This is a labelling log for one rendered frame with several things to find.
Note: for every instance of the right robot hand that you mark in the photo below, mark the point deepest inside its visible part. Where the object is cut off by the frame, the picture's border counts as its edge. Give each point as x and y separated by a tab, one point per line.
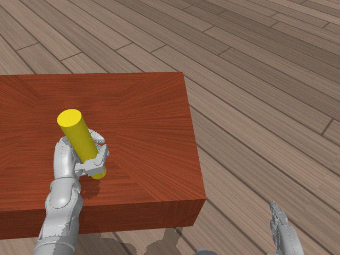
284	235

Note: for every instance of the can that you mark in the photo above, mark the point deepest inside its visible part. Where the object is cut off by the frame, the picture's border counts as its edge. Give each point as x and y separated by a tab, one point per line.
76	131

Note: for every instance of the left robot hand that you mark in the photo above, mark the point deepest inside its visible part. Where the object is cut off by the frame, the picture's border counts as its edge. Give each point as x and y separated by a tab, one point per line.
68	164

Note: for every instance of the left robot arm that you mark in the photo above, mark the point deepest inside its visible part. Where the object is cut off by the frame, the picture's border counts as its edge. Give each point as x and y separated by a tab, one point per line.
59	232

